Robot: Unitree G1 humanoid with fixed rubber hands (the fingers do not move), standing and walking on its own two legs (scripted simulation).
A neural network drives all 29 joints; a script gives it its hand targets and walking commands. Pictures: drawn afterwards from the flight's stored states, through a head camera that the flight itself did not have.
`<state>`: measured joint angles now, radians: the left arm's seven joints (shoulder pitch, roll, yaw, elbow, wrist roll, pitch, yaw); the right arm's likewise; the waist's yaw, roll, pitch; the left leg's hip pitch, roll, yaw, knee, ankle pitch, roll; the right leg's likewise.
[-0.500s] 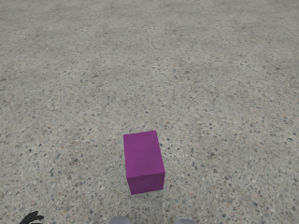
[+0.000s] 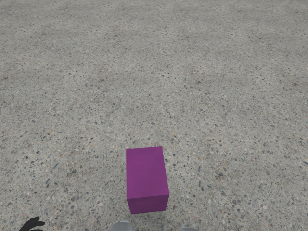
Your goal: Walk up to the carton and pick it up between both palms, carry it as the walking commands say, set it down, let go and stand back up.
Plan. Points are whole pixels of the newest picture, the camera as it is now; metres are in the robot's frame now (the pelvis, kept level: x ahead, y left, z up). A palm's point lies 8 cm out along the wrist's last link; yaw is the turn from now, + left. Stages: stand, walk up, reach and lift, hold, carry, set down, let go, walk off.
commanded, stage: walk up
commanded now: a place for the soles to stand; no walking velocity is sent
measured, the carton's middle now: (146, 180) +0.49 +0.04 -0.58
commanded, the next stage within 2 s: reach and lift in 1.92 s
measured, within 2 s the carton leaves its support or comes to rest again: neither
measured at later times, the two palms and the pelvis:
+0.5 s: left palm out of the picture +0.12 +0.34 -0.07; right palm out of the picture +0.10 -0.33 -0.08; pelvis +0.03 +0.00 +0.00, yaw +3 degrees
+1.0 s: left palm out of the picture +0.11 +0.35 -0.07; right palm out of the picture +0.10 -0.32 -0.09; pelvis +0.02 +0.00 +0.00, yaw +4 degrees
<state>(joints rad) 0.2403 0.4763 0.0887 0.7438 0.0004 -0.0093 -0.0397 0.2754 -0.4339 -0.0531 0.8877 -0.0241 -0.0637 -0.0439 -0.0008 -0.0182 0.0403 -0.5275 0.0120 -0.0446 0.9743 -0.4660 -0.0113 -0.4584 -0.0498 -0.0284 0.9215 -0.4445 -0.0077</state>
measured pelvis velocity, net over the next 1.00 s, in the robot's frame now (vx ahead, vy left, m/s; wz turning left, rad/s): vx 0.02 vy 0.00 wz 0.07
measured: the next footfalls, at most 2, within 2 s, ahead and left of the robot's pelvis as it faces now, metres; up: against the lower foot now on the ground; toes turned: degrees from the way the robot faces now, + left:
none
